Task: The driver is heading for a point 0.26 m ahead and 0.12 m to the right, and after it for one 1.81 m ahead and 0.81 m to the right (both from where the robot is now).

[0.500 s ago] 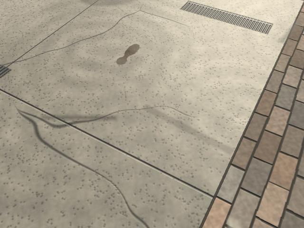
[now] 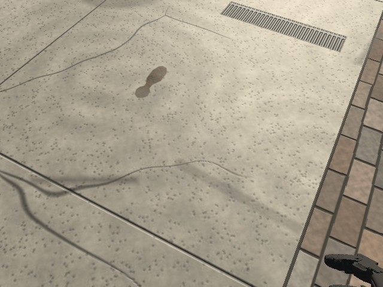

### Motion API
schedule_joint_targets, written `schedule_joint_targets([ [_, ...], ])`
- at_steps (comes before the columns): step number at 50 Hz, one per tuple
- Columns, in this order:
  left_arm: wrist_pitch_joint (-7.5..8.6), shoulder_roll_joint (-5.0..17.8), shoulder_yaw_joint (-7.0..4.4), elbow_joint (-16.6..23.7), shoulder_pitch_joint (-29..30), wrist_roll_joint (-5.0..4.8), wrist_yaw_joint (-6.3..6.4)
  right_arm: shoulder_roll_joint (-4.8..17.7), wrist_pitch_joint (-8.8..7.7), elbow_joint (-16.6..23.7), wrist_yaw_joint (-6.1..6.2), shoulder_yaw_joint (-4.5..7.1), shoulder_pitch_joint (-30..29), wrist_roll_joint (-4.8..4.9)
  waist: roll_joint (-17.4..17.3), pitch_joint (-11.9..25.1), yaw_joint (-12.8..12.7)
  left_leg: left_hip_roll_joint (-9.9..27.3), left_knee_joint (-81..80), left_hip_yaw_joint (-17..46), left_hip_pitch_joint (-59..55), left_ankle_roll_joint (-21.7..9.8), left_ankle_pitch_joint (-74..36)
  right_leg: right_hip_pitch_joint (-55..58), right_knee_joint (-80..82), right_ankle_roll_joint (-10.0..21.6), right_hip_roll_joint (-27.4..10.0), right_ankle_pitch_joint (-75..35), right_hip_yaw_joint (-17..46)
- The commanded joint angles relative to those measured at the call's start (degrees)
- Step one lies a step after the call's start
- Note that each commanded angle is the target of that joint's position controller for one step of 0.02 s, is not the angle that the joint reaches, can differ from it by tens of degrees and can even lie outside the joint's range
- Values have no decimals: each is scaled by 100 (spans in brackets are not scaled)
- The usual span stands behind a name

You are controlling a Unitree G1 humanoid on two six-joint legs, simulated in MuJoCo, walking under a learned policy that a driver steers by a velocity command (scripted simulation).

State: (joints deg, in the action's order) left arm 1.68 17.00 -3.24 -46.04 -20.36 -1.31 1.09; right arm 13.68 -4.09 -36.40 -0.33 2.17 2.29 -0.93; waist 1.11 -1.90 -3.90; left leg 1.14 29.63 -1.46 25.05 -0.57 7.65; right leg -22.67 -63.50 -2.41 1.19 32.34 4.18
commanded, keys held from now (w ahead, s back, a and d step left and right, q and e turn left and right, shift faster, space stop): e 0.56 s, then w+e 0.44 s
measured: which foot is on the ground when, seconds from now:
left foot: down 0.00-0.34, up 0.36-0.74, down 0.76-1.00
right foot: up 0.00-0.32, down 0.34-0.78, up 0.80-1.00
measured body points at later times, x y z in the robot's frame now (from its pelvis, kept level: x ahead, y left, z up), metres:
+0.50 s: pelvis +0.06 -0.04 +0.01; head +0.09 -0.08 +0.46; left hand +0.29 +0.19 -0.06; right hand +0.12 -0.36 -0.11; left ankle +0.09 +0.11 -0.65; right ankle +0.06 -0.14 -0.73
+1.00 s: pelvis +0.15 -0.06 +0.01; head +0.17 -0.05 +0.46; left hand +0.44 +0.07 -0.08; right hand +0.02 -0.32 -0.09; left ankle +0.14 +0.08 -0.73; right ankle +0.12 -0.23 -0.64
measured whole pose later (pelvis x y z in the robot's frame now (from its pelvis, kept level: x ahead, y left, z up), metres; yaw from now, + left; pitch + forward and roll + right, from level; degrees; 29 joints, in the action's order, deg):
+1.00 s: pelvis +0.15 -0.06 +0.01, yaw -35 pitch +2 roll +0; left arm 0.2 18.7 -4.8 -34.6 -13.7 -1.3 -0.5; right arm 15.2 -4.4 -46.3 0.8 4.0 19.8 -0.7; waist 3.2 1.4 3.3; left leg 0.8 18.1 -4.7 3.4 -0.3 16.7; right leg -40.2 -62.6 -1.4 -1.9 10.4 5.1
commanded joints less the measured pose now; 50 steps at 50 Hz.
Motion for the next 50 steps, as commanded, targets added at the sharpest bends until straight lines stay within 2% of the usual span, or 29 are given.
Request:
schedule_joint_targets([
  [1, -215, 550, -208, 451, -204, 16, 80, 663, 100, 51, 41, 224, 499, 6, -852, 882, 259, 1671, -976, 1262, -1747, -1265, -2450, -1337, -638, -223, -565, -330, 3],
  [2, -311, 418, -192, 489, -231, 19, 93, 734, 87, 28, 34, 257, 328, -52, -938, 734, 166, 1559, -1229, 967, -1221, -1279, -2234, -995, -517, -253, -536, -550, -146],
  [4, -397, 300, -186, 623, -119, 41, 101, 837, 50, -28, 55, 307, 143, -78, -953, 645, 101, 1573, -1461, 593, -928, -1343, -2094, -805, -77, -251, -557, -931, -238],
  [8, -415, 277, -159, 901, 402, 81, -23, 1010, 104, -157, 154, 371, 74, 10, -803, 781, 217, 1656, -1522, 109, -1026, -1307, -1713, -379, 1098, -82, -647, -1768, -324],
  [11, -468, 421, -202, 1115, 744, 72, -132, 1186, 198, -265, 150, 424, 154, 98, -827, 720, 323, 1776, -1425, -8, -1203, -1203, -1194, -168, 1687, 56, -591, -1746, -469],
  [14, -516, 504, -262, 1263, 851, 79, -214, 1322, 279, -373, 125, 472, 205, 216, -816, 648, 300, 1847, -1021, -76, -1475, -943, -824, 136, 2554, 288, -456, -1698, -675],
  [15, -510, 508, -287, 1238, 751, 90, -222, 1297, 306, -422, 127, 468, 227, 262, -751, 656, 238, 1738, -726, -207, -1424, -756, -584, 480, 3067, 408, -319, -2008, -795],
  [16, -497, 652, -358, 1192, 601, 119, -181, 1140, 334, -548, 118, 434, 491, 249, -512, 673, 236, 1511, -255, -398, -1219, -459, -169, 955, 3501, 573, -202, -2451, -710],
  [17, -467, 1185, -511, 1217, 390, 120, -85, 858, 359, -591, 96, 361, 734, 91, 663, 685, 306, 937, 1120, -958, -429, 55, 774, 1677, 4082, 931, -988, -4185, 486],
  [18, -428, 1704, -565, 1441, 497, 215, -28, 704, 368, -258, 119, 270, 582, -107, 1992, 597, 379, 48, 2772, -885, 1373, 557, 3051, 2255, 4246, 2091, -2291, -5203, 2460],
  [19, -297, 1445, -502, 1416, 284, 295, -83, 961, 357, -226, 147, 347, 162, -33, 1256, 1027, -46, -17, 3728, 133, 1523, 511, 3143, 2103, 4357, 2440, -2343, -5095, 2464],
  [20, -195, 1326, -447, 1389, 432, 291, -100, 1030, 375, -209, 155, 380, 106, 109, 947, 935, 81, 67, 3949, 334, 1584, 405, 2690, 1987, 4341, 2176, -2052, -4889, 1945],
  [21, -155, 1187, -424, 1408, 734, 190, -76, 1009, 390, -320, 200, 399, 222, 118, 610, 874, 252, 165, 3815, 439, 1575, 355, 2204, 1868, 4280, 1826, -1739, -4507, 1579],
  [22, -176, 1014, -362, 1457, 994, 98, -38, 1076, 407, -360, 244, 428, 231, 55, 507, 818, 337, 201, 3628, 486, 1534, 361, 1874, 1726, 4270, 1628, -1600, -4362, 1419],
  [23, -205, 955, -317, 1513, 1160, 98, 1, 1061, 419, -389, 248, 437, 296, 22, 554, 861, 443, 130, 3652, 439, 1222, 393, 1638, 1454, 4263, 1577, -1469, -4567, 1252],
  [25, -236, 935, -302, 1576, 1205, 147, 43, 931, 414, -416, 226, 409, 425, 58, 554, 990, 508, -9, 3376, 423, 951, 443, 1344, 1375, 4270, 1583, -1322, -4579, 1166],
  [28, -265, 1002, -339, 1569, 1090, 107, 95, 765, 408, -368, 210, 332, 246, 81, 579, 950, 385, -101, 2383, 510, 790, 506, 1176, 1464, 4236, 1580, -1253, -4041, 1338],
  [30, -287, 1025, -360, 1561, 986, 67, 107, 761, 381, -343, 141, 312, 182, 105, 659, 955, 286, -148, 1784, 506, 534, 472, 1074, 1290, 4476, 1603, -1163, -2061, 1603],
  [32, -276, 1065, -365, 1545, 935, 57, 75, 845, 315, -277, 58, 334, 82, 149, 872, 698, 224, -226, 1317, 474, 313, 382, 1253, 970, 4721, 1632, -1133, -632, 2002],
  [35, -247, 1053, -350, 1520, 893, 46, 19, 904, 137, -262, -41, 373, 193, 209, 892, 538, 286, -323, 594, 433, -270, 183, 1449, 697, 4716, 1587, -1048, -70, 2361],
  [37, -263, 947, -303, 1550, 1067, 13, 25, 831, 24, -414, -70, 398, 649, 238, 735, 480, 621, -310, -471, 338, -1252, -1, 785, 234, 4471, 1366, -755, 204, 2353],
  [38, -256, 769, -252, 1592, 1152, 16, 40, 950, -5, -541, -46, 455, 1060, 212, 525, 536, 812, 19, -763, 534, -2119, -155, 664, -390, 4017, 1110, -480, 313, 2129],
  [39, -240, 312, -122, 1644, 1150, 29, 39, 1271, -8, -657, 5, 526, 1725, 100, -379, 807, 961, 1170, -1123, 1684, -3039, -499, 1574, -1259, 2344, 708, 71, 528, 1304],
  [40, -159, 413, -152, 1947, 1266, -49, 21, 1724, -32, -715, -39, 606, 1868, -81, -1412, 292, 839, 2143, -1830, 3670, -2838, -1146, 3101, -2619, 1199, 575, 511, 216, 572],
  [41, -96, 790, -238, 1927, 1307, -11, 2, 1488, -94, -585, -21, 556, 1445, -46, -1193, -145, 689, 2266, -1930, 3728, -2499, -1318, 3465, -2916, 471, 494, -15, -270, 696],
  [42, -88, 919, -300, 1796, 1148, -1, -38, 1161, -103, -503, 42, 465, 1144, 68, -1116, -277, 574, 1966, -1936, 3156, -2483, -1128, 3195, -3033, 212, 409, -103, -739, 641],
  [43, -98, 881, -315, 1652, 995, 29, -52, 1011, -97, -443, 83, 412, 1043, 116, -1000, -209, 533, 1708, -1924, 2632, -2549, -915, 2701, -2978, 43, 316, -177, -1050, 552],
  [47, -18, 468, -214, 1680, 1162, 2, -164, 945, -134, -554, 149, 353, 1368, 18, -750, -171, 700, 1355, -2057, 1126, -2402, -780, 735, -2837, -265, 105, -394, -2157, 234],
  [50, -16, 355, -160, 1775, 1427, -6, -200, 1030, -112, -655, 138, 356, 1544, 13, -710, -243, 828, 1297, -2093, 486, -2412, -813, -1, -2740, 328, -3, -495, -2582, 42],
])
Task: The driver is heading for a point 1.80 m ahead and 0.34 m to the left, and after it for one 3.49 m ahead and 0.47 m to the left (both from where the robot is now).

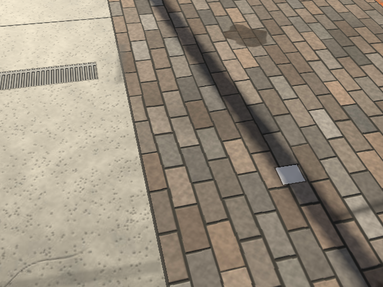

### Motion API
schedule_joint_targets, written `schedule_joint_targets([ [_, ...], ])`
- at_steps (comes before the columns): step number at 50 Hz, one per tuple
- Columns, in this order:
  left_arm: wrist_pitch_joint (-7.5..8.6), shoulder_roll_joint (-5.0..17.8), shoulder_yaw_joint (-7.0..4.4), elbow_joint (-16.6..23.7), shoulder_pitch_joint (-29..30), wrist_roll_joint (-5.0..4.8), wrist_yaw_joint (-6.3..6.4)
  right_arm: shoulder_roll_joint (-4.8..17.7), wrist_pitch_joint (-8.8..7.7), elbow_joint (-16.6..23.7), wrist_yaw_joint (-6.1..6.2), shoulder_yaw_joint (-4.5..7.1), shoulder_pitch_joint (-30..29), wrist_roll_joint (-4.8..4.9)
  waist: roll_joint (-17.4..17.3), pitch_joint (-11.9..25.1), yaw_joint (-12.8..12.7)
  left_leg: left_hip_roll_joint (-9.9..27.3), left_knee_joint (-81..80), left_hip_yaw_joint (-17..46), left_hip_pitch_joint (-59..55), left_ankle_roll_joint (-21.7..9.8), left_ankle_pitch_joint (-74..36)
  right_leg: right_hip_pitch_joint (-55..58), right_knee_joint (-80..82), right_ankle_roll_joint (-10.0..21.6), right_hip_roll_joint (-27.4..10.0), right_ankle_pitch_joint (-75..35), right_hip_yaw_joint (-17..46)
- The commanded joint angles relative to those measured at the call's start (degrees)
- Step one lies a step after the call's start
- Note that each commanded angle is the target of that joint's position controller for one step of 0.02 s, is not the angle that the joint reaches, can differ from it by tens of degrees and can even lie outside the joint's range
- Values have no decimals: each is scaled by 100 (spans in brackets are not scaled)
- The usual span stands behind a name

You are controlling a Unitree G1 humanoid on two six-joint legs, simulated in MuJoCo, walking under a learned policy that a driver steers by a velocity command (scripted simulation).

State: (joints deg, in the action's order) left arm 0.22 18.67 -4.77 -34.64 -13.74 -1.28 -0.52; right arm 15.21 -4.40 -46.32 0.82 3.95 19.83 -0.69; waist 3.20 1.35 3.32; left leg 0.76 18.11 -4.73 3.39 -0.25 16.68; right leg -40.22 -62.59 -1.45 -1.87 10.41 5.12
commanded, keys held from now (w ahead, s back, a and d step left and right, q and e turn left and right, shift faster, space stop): w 0.12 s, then w+q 0.12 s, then q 0.76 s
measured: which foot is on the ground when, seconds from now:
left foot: down 0.00-0.22, up 0.24-0.68, down 0.70-1.00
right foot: up 0.00-0.20, down 0.22-0.70, up 0.72-1.00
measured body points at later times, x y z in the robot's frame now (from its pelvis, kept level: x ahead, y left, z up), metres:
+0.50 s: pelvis +0.23 -0.09 +0.00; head +0.26 -0.09 +0.45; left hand +0.33 +0.19 -0.10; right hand +0.35 -0.37 -0.12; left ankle +0.30 +0.07 -0.67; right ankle +0.22 -0.18 -0.74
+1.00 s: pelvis +0.33 -0.06 -0.01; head +0.38 -0.03 +0.44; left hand +0.42 +0.25 -0.12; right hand +0.57 -0.29 -0.09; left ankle +0.37 +0.04 -0.74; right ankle +0.41 -0.22 -0.70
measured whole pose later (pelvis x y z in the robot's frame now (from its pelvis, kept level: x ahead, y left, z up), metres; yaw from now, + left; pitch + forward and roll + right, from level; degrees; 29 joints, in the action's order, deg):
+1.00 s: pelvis +0.33 -0.06 -0.01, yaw +19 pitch +3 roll -2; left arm -0.5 16.7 -3.9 -41.4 -4.0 0.1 1.8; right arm 17.5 1.8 -35.4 1.4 4.7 10.1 0.2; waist 0.7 -3.5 1.4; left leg -4.7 26.9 5.7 22.9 -3.5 6.8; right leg -29.4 -50.2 -4.4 -0.1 21.7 5.8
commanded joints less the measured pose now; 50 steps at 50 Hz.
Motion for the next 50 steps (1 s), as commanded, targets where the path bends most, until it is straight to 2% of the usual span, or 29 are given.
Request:
schedule_joint_targets([
  [1, 144, 111, 30, 664, 880, -1, -62, 905, -69, 294, 11, 173, -151, 2, -906, -599, 153, 1302, -950, 649, -184, -845, -1064, -808, 607, -97, -208, -527, -124],
  [4, 207, -99, 140, 774, 1315, -6, -169, 1053, -28, 142, -25, 182, 54, 94, -891, -788, 288, 1347, -1043, 329, -68, -866, -1235, -245, 1703, 2, -177, -671, -470],
  [7, 251, -53, 150, 855, 1516, -21, -263, 1228, 28, -40, -79, 211, 238, 256, -892, -921, 213, 1567, -989, 305, -248, -889, -1740, 303, 2477, 275, -89, -250, -721],
  [9, 293, 188, 31, 796, 1141, 13, -266, 1365, 79, -142, -97, 217, 247, 328, -1076, -609, -182, 1622, -338, 301, -453, -826, -3762, 1224, 2911, 539, 202, 90, -907],
  [10, 302, 409, -106, 564, 322, 15, -236, 1390, 102, -180, -88, 200, 164, 340, -1038, -104, -717, 1465, 590, 85, -332, -699, -4833, 2392, 3286, 728, 392, -209, -1028],
  [11, 271, 717, -265, 289, -608, 35, -154, 1240, 66, -182, -75, 129, 207, 305, -956, 522, -1180, 1219, 1781, -45, 444, -506, -4696, 4000, 3189, 871, 301, -474, -885],
  [12, 215, 1290, -391, 147, -1532, 161, -16, 653, -6, 68, -112, -69, 305, 118, 156, 1576, -1368, 666, 3985, -94, 2311, -188, -1967, 6202, 3089, 1359, -1263, -265, 1040],
  [13, 239, 1392, -316, 218, -1433, 245, 1, 366, -123, 94, -143, -173, 634, 153, 1140, 2544, -1020, -179, 5414, 910, 3185, 12, 1792, 6515, 4043, 1965, -2420, -248, 3461],
  [14, 293, 885, -179, 222, -1109, 283, -30, 1036, -132, 94, -136, 40, 109, 351, 509, 1884, -1154, 46, 5837, 1353, 3492, 37, 1569, 5800, 4179, 1715, -2230, -988, 2758],
  [15, 329, 680, -100, 134, -753, 230, -45, 1017, -103, 210, -117, 56, -161, 374, 540, 998, -923, 267, 5716, 1106, 3648, 46, 1221, 4989, 4139, 1553, -2014, -2119, 1599],
  [16, 364, 455, -42, 75, -400, 179, -74, 886, -53, 145, -70, 44, -193, 267, 229, 655, -666, 480, 5386, 1015, 3471, 88, 886, 4343, 4174, 1396, -1675, -2681, 919],
  [17, 401, 288, -10, 59, -86, 148, -97, 833, 45, 74, -37, 78, -65, 205, 344, 395, -439, 592, 5140, 976, 3165, 138, 614, 3772, 4332, 1280, -1442, -2924, 376],
  [20, 562, 176, -11, -55, 406, 245, -59, 492, 334, -72, 0, 66, 322, 237, 324, 231, -54, 508, 5016, 831, 2537, 276, 14, 2910, 4847, 1307, -1327, -3415, -403],
  [23, 566, 250, -45, -192, 611, 274, 74, 447, 424, 239, 25, 79, -139, 147, 302, -103, -23, 508, 4200, 824, 2842, 359, -616, 2777, 5042, 1297, -1296, -3350, -949],
  [25, 487, 316, -65, -260, 623, 242, 174, 369, 412, 408, -64, 42, -459, 110, 239, -114, -126, 508, 3398, 673, 2724, 339, -1194, 2900, 5007, 1241, -1193, -3147, -1281],
  [27, 395, 452, -109, -345, 544, 196, 237, 323, 410, 608, -179, 14, -792, 98, 149, -95, -274, 492, 2826, 558, 2662, 297, -1436, 3141, 4932, 1266, -1303, -3150, -1370],
  [31, 214, 637, -197, -463, 505, 36, 234, 531, 479, 971, -340, 107, -1083, 101, 104, -88, -355, 417, 2272, 384, 2702, 64, -906, 3670, 4421, 1208, -1586, -3090, -1346],
  [33, 141, 689, -233, -468, 574, -60, 235, 618, 519, 1107, -375, 170, -1051, 107, 145, -61, -287, 262, 2008, 199, 2545, -127, -463, 3782, 3877, 1075, -1622, -3322, -1352],
  [34, 114, 675, -236, -465, 632, -102, 247, 673, 515, 1107, -367, 220, -829, 106, 98, 56, -140, 70, 1616, 45, 2138, -268, -599, 3747, 3336, 924, -1484, -3614, -1478],
  [35, 101, 573, -212, -519, 486, -99, 241, 882, 484, 1024, -307, 325, -371, 86, -189, 336, 58, -183, 1041, 6, 1321, -476, -1429, 3551, 2415, 655, -1133, -3582, -1668],
  [36, 137, 446, -162, -437, 302, 82, 219, 1536, 473, 1069, -153, 516, 8, 73, -1228, 720, 135, 601, 850, 1330, 130, -916, -4355, 2507, 861, 155, -585, -1798, -1811],
  [37, 142, 56, -8, -245, 1, 339, 174, 1970, 443, 1224, -96, 543, -141, -46, -2228, 1356, -299, 1982, 871, 3627, -1162, -2297, -5542, 676, -1044, -275, 486, 3053, -1233],
  [38, 146, 385, -60, -342, 356, 216, 109, 1522, 396, 1333, -165, 416, -151, -33, -1279, 1946, 103, 1977, 490, 3788, -1125, -2397, -4405, 488, -1516, -192, 402, 3004, -33],
  [39, 116, 476, -82, -257, 669, 48, 96, 1329, 347, 1365, -185, 350, -494, 20, -944, 1385, -7, 1801, 366, 3241, -664, -2112, -3597, 236, -1459, -86, 228, 2563, 9],
  [40, 78, 416, -81, -301, 740, 94, 152, 1122, 357, 1357, -160, 306, -755, 151, -493, 930, -156, 1502, 277, 2861, -180, -1744, -2773, 179, -1033, -66, 49, 2168, -10],
  [41, 27, 463, -106, -304, 811, 164, 219, 975, 405, 1401, -113, 255, -1002, 207, -498, 625, -257, 1311, 167, 2626, 318, -1534, -2281, 295, -599, -90, -41, 1840, -16],
  [44, -38, 294, -79, -387, 605, 159, 243, 1045, 477, 1512, -4, 277, -1203, 51, -905, 600, -454, 910, 42, 2301, 966, -1393, -2219, 978, 181, -209, 148, 1356, -136],
  [47, -27, 165, -17, -424, 677, 150, 264, 1173, 511, 1501, 89, 340, -1073, 88, -920, 732, -357, 839, 124, 2371, 928, -1368, -1901, 1166, 995, -329, 226, 1149, -59],
  [50, -16, 204, -21, -421, 776, 119, 235, 1190, 577, 1563, 115, 355, -1139, 84, -1099, 671, -272, 750, 88, 2632, 1144, -1277, -941, 1433, 1569, -337, 293, 948, -16],
])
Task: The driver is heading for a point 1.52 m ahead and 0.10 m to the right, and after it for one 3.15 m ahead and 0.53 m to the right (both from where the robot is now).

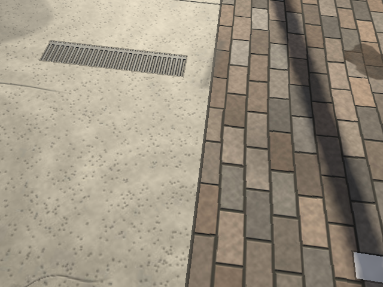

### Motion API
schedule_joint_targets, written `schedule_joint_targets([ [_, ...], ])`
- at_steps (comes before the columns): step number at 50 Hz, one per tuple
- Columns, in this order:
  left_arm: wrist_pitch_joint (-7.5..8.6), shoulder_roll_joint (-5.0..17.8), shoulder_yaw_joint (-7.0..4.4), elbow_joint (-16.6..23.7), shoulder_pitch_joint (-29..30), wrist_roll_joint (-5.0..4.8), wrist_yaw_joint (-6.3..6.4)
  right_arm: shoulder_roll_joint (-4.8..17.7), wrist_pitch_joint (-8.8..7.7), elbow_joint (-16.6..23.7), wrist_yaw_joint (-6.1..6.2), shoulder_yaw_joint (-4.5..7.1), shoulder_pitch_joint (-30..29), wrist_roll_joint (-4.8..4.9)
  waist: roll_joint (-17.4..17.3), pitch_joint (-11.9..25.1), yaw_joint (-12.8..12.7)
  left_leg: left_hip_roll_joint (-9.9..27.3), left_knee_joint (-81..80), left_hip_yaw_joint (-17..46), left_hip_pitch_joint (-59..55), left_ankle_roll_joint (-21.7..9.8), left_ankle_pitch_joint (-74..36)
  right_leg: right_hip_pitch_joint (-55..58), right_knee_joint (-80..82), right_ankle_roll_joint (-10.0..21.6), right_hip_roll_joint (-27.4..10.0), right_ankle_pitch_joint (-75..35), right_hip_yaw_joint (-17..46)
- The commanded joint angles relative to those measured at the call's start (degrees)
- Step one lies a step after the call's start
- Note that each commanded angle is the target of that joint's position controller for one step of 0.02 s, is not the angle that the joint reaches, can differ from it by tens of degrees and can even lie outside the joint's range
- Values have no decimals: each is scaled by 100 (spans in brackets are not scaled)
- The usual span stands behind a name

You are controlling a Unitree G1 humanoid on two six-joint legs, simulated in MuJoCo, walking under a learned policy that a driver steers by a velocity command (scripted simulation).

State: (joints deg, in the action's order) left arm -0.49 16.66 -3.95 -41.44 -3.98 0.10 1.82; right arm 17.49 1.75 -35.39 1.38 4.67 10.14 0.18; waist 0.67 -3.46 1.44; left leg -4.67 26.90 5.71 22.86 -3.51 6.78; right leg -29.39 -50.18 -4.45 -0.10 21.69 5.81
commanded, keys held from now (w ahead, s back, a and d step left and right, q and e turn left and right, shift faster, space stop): q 0.20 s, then w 0.22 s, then w+e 0.58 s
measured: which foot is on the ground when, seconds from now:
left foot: down 0.00-0.16, up 0.18-0.52, down 0.54-1.00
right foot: up 0.00-0.14, down 0.16-0.54, up 0.56-1.00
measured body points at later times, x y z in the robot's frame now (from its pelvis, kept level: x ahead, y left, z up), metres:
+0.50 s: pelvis +0.06 -0.02 +0.01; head +0.07 -0.02 +0.46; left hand +0.04 +0.27 -0.11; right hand +0.30 -0.22 -0.08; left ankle +0.05 +0.12 -0.72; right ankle +0.04 -0.16 -0.74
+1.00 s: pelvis +0.26 +0.00 -0.02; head +0.31 +0.00 +0.42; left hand +0.50 +0.22 -0.10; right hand +0.25 -0.29 -0.15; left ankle +0.05 +0.11 -0.73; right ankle +0.41 -0.10 -0.73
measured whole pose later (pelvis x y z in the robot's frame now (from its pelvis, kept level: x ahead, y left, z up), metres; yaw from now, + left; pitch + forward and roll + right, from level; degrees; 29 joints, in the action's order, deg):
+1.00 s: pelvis +0.26 +0.00 -0.02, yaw -2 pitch +2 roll +1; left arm 2.3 15.6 -2.5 -36.8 -2.8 -1.4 -4.2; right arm 16.5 -3.0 -46.5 1.2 4.3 23.2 0.9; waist 1.1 -2.7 4.1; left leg 2.5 18.8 -13.2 -8.7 2.6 27.3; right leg -33.4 -35.2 5.5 -0.4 5.6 -3.2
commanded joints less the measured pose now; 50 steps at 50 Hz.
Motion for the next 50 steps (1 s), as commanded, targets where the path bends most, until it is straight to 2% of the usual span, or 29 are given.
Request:
schedule_joint_targets([
  [1, 70, 430, -113, 268, -182, -30, -18, 955, -19, 488, 49, 282, -184, -9, -906, 1113, -59, 1277, -787, 1710, -770, -926, 248, 425, 503, -18, 144, -177, -76],
  [4, 157, 488, -146, 282, -230, -56, -92, 930, 34, 532, 12, 274, -203, 13, -1049, 1060, -31, 1266, -647, 2108, -891, -852, 274, 644, 1145, 97, 214, -120, -71],
  [6, 224, 484, -178, 197, -522, -61, -153, 895, 84, 578, 21, 257, -331, 79, -1059, 1036, -221, 1112, -389, 2167, -800, -677, 111, 1185, 2165, 253, 253, -602, -200],
  [7, 241, 589, -229, 131, -722, -31, -161, 816, 103, 587, 39, 233, -296, 114, -942, 1032, -302, 908, -153, 2046, -528, -468, 315, 1699, 2751, 382, 48, -1033, -136],
  [8, 221, 1006, -329, 153, -879, 76, -129, 539, 105, 617, 38, 157, -124, 79, -75, 1079, -211, 456, 818, 1493, 155, -127, 1414, 2286, 3147, 782, -1075, -1096, 823],
  [9, 169, 1441, -415, 119, -708, 243, -115, 551, 43, 828, 23, 176, -138, 127, 1742, 691, 22, -448, 1993, 225, 1306, 210, 2713, 2121, 3488, 1719, -2104, -1970, 2268],
  [10, 205, 1076, -331, 344, -412, 289, -96, 1030, -22, 697, 14, 324, -46, 2, 1302, 660, -57, -25, 3325, 405, 1347, 436, 2772, 1881, 3448, 2075, -2392, -2281, 2381],
  [11, 210, 784, -246, 406, -238, 208, -48, 1149, -10, 531, -12, 386, 71, 40, 811, 715, 10, 59, 3757, 389, 1309, 475, 2293, 1869, 3405, 1847, -2031, -1703, 1821],
  [12, 206, 665, -208, 404, -173, 88, -23, 958, 37, 403, -10, 346, 166, 31, 629, 638, 34, 130, 3896, 286, 1413, 549, 1878, 1973, 3430, 1556, -1609, -794, 1391],
  [13, 214, 617, -181, 352, -295, -38, 0, 781, 55, 406, -22, 281, 148, -9, 716, 543, -79, 165, 4026, 253, 1724, 608, 1549, 2203, 3528, 1479, -1472, -170, 1306],
  [14, 213, 625, -155, 298, -499, -65, 24, 590, 41, 415, -61, 207, 95, 8, 734, 469, -174, 190, 4013, 172, 1832, 635, 1407, 2301, 3640, 1473, -1381, 177, 1199],
  [17, 255, 701, -170, 157, -1050, -14, 10, 375, -105, 538, -120, 78, -376, 69, 800, 328, -519, 275, 3108, -117, 1883, 665, 1221, 2671, 3890, 1511, -1320, 439, 1008],
  [22, 324, 1005, -235, 17, -1249, -107, -91, 193, -351, 560, -205, -56, -647, 71, 980, 150, -614, 449, 1212, -714, 414, 511, 1442, 2041, 3941, 1548, -1302, -183, 574],
  [24, 297, 1086, -233, -62, -1337, -179, -170, 273, -435, 488, -231, -25, -454, 115, 915, 77, -468, 343, 430, -807, -286, 384, 1265, 1713, 3801, 1612, -1319, -234, 675],
  [26, 274, 949, -165, -96, -1275, -229, -223, 365, -482, 210, -209, 55, 217, 131, 687, 214, -52, 262, -520, -852, -1673, 214, 447, 1112, 3381, 1447, -1173, -468, 668],
  [27, 318, 655, -69, -70, -1157, -185, -251, 500, -485, 96, -146, 121, 762, 121, 561, 520, 246, 586, -513, -499, -2691, 115, 407, 559, 2805, 1178, -911, -459, 471],
  [28, 387, 101, 113, 123, -868, -48, -305, 876, -475, 18, -56, 207, 1627, 2, -513, 1112, 631, 1857, -686, 931, -3874, -199, 567, -411, 862, 736, -277, 324, -105],
  [29, 494, 186, 71, 374, -944, -182, -245, 1454, -480, -57, -83, 362, 1809, -94, -1658, 1065, 537, 2951, -1220, 2649, -3721, -998, 1713, -1616, -473, 581, 87, 1156, -354],
  [30, 517, 710, -71, 300, -892, -274, -212, 975, -564, -57, -120, 241, 1633, -64, -1081, 701, 549, 2836, -1365, 2638, -3300, -1149, 2442, -1851, -1322, 608, -242, 991, 104],
  [31, 501, 793, -124, 255, -911, -299, -241, 609, -630, -55, -132, 117, 1330, -17, -1101, 289, 375, 2519, -1492, 2112, -3095, -951, 2612, -2093, -1524, 662, -328, 438, 188],
  [33, 442, 669, -138, 147, -902, -204, -250, 359, -695, -78, -154, 35, 843, -6, -945, -110, 140, 2146, -1754, 1145, -2634, -700, 1488, -2083, -1449, 586, -488, -382, 184],
  [35, 399, 426, -90, 104, -926, -185, -285, 281, -755, -119, -141, 30, 733, -75, -789, -128, 29, 1907, -1862, 346, -2318, -566, 187, -1807, -1403, 488, -500, -1004, 118],
  [37, 362, 275, -44, 141, -861, -172, -305, 302, -789, -213, -119, 52, 751, -92, -629, -72, -3, 1851, -1900, -177, -2234, -585, -570, -1759, -1111, 358, -489, -1383, 64],
  [41, 358, 99, 69, 409, -226, -124, -410, 517, -771, -400, -61, 106, 762, -51, -509, -243, 125, 1771, -2031, -953, -1924, -516, -907, -1257, 346, 318, -473, -2306, -336],
  [44, 369, 75, 119, 651, 263, -134, -532, 705, -723, -603, -30, 160, 985, 33, -403, -408, 248, 1949, -2012, -1227, -2138, -463, -1094, -1054, 1033, 533, -445, -2357, -592],
  [46, 369, 175, 92, 788, 408, -149, -602, 802, -656, -702, -26, 187, 1042, 77, -407, -365, 191, 2053, -1706, -1402, -2517, -381, -1917, -924, 1312, 747, -326, -2037, -767],
  [48, 338, 394, -13, 843, 192, -145, -623, 1003, -569, -724, 9, 232, 1022, 86, -620, 42, -52, 2071, -898, -1579, -2824, -259, -4084, -272, 1334, 1008, 54, -1492, -1111],
  [49, 310, 596, -124, 753, -329, -158, -609, 1085, -508, -715, 31, 248, 1003, 87, -702, 419, -361, 2019, -85, -1659, -2842, -189, -4933, 420, 1329, 1157, 300, -1244, -1247],
  [50, 281, 884, -290, 559, -1200, -176, -551, 1104, -475, -682, 53, 234, 943, 113, -622, 909, -859, 1859, 1097, -1788, -2354, -37, -4989, 1765, 1606, 1375, 521, -1453, -1248],
])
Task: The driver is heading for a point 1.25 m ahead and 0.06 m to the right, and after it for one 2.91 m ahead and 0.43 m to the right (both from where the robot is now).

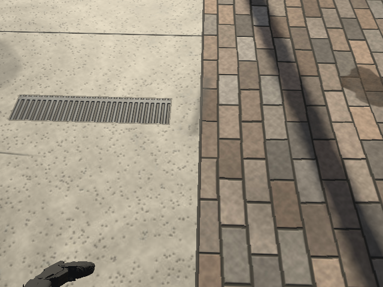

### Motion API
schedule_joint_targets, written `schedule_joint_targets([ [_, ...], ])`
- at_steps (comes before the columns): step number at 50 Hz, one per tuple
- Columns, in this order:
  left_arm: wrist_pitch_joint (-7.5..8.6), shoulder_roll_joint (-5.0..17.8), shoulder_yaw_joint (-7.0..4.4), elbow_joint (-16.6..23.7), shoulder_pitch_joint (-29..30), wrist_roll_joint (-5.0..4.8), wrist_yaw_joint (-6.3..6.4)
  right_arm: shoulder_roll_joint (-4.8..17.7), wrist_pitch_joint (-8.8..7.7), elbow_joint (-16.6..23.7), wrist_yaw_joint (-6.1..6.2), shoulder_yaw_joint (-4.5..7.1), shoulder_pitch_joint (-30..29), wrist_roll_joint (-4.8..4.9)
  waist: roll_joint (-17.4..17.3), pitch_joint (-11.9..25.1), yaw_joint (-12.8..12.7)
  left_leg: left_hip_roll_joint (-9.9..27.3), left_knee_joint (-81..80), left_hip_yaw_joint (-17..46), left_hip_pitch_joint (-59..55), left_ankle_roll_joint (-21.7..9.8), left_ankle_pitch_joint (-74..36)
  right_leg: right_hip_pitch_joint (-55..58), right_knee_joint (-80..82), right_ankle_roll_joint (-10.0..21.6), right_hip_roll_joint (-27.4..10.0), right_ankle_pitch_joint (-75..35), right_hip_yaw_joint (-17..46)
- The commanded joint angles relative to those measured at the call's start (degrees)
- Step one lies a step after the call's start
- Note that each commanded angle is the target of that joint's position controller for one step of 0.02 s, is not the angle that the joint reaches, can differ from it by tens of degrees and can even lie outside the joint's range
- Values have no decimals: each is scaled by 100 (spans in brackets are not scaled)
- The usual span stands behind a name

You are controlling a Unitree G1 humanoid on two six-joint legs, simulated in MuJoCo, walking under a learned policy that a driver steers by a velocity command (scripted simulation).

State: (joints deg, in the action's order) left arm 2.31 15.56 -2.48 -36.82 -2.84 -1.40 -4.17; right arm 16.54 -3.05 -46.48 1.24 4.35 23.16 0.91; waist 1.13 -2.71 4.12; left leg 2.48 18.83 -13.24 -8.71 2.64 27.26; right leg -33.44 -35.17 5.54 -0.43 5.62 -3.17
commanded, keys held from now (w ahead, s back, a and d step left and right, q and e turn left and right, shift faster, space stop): w+e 0.38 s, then w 0.24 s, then w+q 0.38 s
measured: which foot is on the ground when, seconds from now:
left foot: down 0.00-0.00, up 0.02-0.48, down 0.50-0.98, up 1.00-1.00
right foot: up 0.00-0.00, down 0.02-0.52, up 0.54-0.96, down 0.98-1.00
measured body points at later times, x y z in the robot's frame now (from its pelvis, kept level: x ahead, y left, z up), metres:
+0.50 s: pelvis +0.30 -0.01 +0.01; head +0.32 -0.02 +0.46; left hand +0.41 +0.27 -0.10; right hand +0.46 -0.30 -0.05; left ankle +0.45 +0.07 -0.72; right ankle +0.15 -0.09 -0.71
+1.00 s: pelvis +0.54 -0.10 +0.01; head +0.57 -0.11 +0.46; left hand +0.84 +0.06 -0.04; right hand +0.47 -0.38 -0.11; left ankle +0.45 +0.07 -0.70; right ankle +0.61 -0.23 -0.72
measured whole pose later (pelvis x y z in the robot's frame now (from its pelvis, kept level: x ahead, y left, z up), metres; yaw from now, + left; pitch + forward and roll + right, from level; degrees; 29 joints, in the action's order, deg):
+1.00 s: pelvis +0.54 -0.10 +0.01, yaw -11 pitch +2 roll +0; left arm 6.3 14.8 -1.5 -36.1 -0.8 0.1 -1.1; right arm 17.2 -2.4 -46.2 0.5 3.4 26.1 1.2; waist -0.5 -0.9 5.7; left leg -1.7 35.8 8.1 7.4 -0.8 26.9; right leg -24.2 -29.0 1.2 0.7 6.6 1.9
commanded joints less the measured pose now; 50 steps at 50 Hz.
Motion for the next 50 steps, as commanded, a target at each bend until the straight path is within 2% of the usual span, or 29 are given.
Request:
schedule_joint_targets([
  [1, -81, 1374, -608, -90, -2187, -37, 174, 1047, -40, 518, 91, 185, -271, -26, -225, 1319, -1510, 913, 3569, 156, 2187, -421, -5422, 3947, 178, 632, 141, 176, 545],
  [2, -45, 1977, -657, -24, -1988, -51, 230, 112, -180, 832, -17, -109, 398, -214, 1418, 1916, -656, -294, 5802, 663, 4624, -52, 461, 5666, 756, 1735, -1506, 1386, 3999],
  [3, 31, 1539, -538, 136, -2189, -14, 221, 597, -408, 892, -91, -66, -198, -18, 780, 2670, -1150, -422, 6412, 1991, 5110, -142, 648, 5866, 1687, 1917, -1824, 2169, 5350],
  [4, 100, 1248, -455, 52, -1972, 36, 212, 866, -498, 1099, -125, 8, -807, 187, 503, 1728, -1195, -147, 6282, 1999, 5552, -253, 84, 5261, 1888, 1561, -1667, 1842, 4511],
  [5, 138, 1136, -412, 78, -1603, 12, 217, 806, -555, 1141, -95, -35, -938, 125, 18, 1108, -907, 119, 5741, 1948, 5394, -329, -440, 4315, 1898, 1358, -1410, 1267, 3797],
  [6, 147, 988, -368, 155, -1192, 37, 226, 798, -562, 1089, -53, -13, -963, -36, -176, 761, -646, 292, 5262, 1914, 5049, -305, -693, 3484, 1920, 1221, -1182, 597, 3273],
  [7, 159, 859, -317, 260, -947, 122, 249, 840, -503, 1058, -49, 25, -840, -101, -65, 644, -427, 411, 5043, 1963, 4641, -281, -882, 2923, 2046, 1185, -996, 83, 2920],
  [9, 182, 847, -315, 272, -797, 124, 283, 769, -361, 1021, -56, 19, -682, -164, 74, 524, -246, 453, 4693, 1864, 4361, -127, -1021, 2317, 2252, 1258, -876, -456, 2622],
  [11, 204, 916, -326, 167, -920, 81, 338, 631, -266, 1074, -40, -28, -844, -224, 27, 356, -259, 414, 4179, 1721, 4324, 49, -1329, 1843, 2319, 1232, -727, -832, 2222],
  [16, 121, 1052, -357, -51, -1338, 10, 460, 346, -306, 1357, -89, -160, -2057, -184, 209, 189, -729, 4, 1954, 1596, 3955, 185, -3147, 1578, 2137, 785, -270, -268, 1818],
  [21, 31, 984, -336, -265, -1764, -17, 499, 590, -424, 1440, -242, -83, -2454, -63, 406, 265, -872, -172, 1040, 1777, 3736, 16, -3035, 2455, 1524, 664, -632, 82, 2491],
  [23, 2, 968, -336, -318, -1771, 21, 498, 683, -465, 1383, -267, -23, -2217, -62, 588, 281, -731, -174, 929, 1706, 3451, -201, -2540, 2745, 1229, 574, -790, -312, 2680],
  [24, -10, 910, -315, -312, -1701, 33, 484, 737, -486, 1287, -245, 31, -1834, -79, 620, 399, -496, -254, 684, 1564, 2902, -371, -2460, 2751, 905, 477, -670, -829, 2620],
  [25, 4, 697, -237, -281, -1693, 67, 457, 920, -518, 1189, -209, 116, -1237, -142, 496, 887, -200, 10, 694, 1740, 1859, -648, -2484, 2572, 38, 302, -377, -1195, 2362],
  [26, 39, 428, -130, -198, -1943, 165, 452, 1288, -515, 1134, -180, 207, -395, -212, -306, 1761, 10, 1023, 937, 2923, 178, -1172, -2470, 1595, -1610, 37, 89, -122, 1893],
  [27, 99, 251, -57, -207, -2620, -32, 458, 1513, -427, 788, -252, 306, 116, -171, -2116, 2193, -181, 1956, 143, 5502, -1148, -1973, -854, -278, -3267, -349, 777, 2627, 1317],
  [28, 117, 800, -144, -262, -2316, -95, 471, 977, -409, 843, -276, 181, 60, -16, -1324, 1640, -12, 1944, -186, 5827, -884, -1822, 430, -965, -3851, -370, 401, 2576, 1576],
  [29, 114, 1006, -203, -140, -1610, -80, 467, 728, -371, 869, -252, 102, -265, -17, -751, 878, 80, 1735, -264, 4980, -193, -1612, 229, -1150, -3947, -382, 201, 2061, 1413],
  [30, 124, 932, -181, -33, -1221, 9, 469, 666, -336, 910, -245, 55, -529, -90, -360, 492, -8, 1495, -359, 4348, 464, -1531, -466, -1046, -3786, -392, 7, 1698, 1191],
  [31, 156, 832, -182, 39, -1046, 81, 445, 580, -320, 877, -237, 20, -688, -124, -317, 234, -133, 1296, -481, 3927, 913, -1540, -1087, -957, -3437, -404, -188, 1414, 1105],
  [32, 176, 729, -174, 61, -1064, 107, 421, 520, -326, 860, -234, -19, -740, -158, -498, 210, -272, 1083, -596, 3638, 1218, -1501, -1552, -673, -3145, -417, -348, 1239, 1002],
  [34, 191, 526, -124, 46, -1138, 130, 403, 494, -327, 785, -244, -39, -708, -85, -705, 271, -373, 877, -733, 3302, 1437, -1585, -2208, -428, -2631, -508, -385, 1221, 798],
  [36, 216, 378, -53, 154, -848, 183, 397, 677, -303, 711, -211, 11, -624, -8, -660, 206, -335, 842, -852, 3057, 1596, -1689, -2654, -390, -1841, -643, -384, 1105, 650],
  [39, 294, 228, 38, 252, -239, 171, 342, 913, -216, 600, -138, 86, -476, 31, -595, 157, -160, 642, -852, 2642, 1906, -1561, -2762, 155, -470, -771, -220, 84, 562],
  [44, 402, 485, -43, 381, 353, 72, 251, 978, -86, 418, -84, 111, -11, 92, -661, 154, -44, 782, -539, 2956, 1831, -1354, -2340, 900, 543, -752, 18, -566, 685],
  [46, 440, 639, -124, 348, 174, 55, 259, 1015, -38, 415, -60, 133, -57, 92, -733, 202, -250, 835, -244, 3139, 1799, -1207, -2208, 1396, 808, -604, 11, -368, 688],
  [48, 457, 937, -290, 133, -758, 117, 342, 734, -22, 464, -61, 44, -121, 38, -611, 696, -761, 371, 892, 2887, 2232, -906, -2447, 2902, 1019, -298, -246, -139, 780],
  [49, 436, 1326, -395, 34, -1723, 190, 409, 338, -42, 632, -65, -95, -152, -99, 175, 1552, -1144, -54, 2654, 2422, 3081, -663, -1291, 4337, 927, 56, -1356, 87, 1835],
  [50, 327, 1679, -477, -112, -1983, 221, 377, 40, -117, 827, -55, -187, 557, 77, 1862, 2070, -798, -549, 4303, 1878, 4804, -415, 727, 5426, 1522, 888, -2447, 1397, 4189],
])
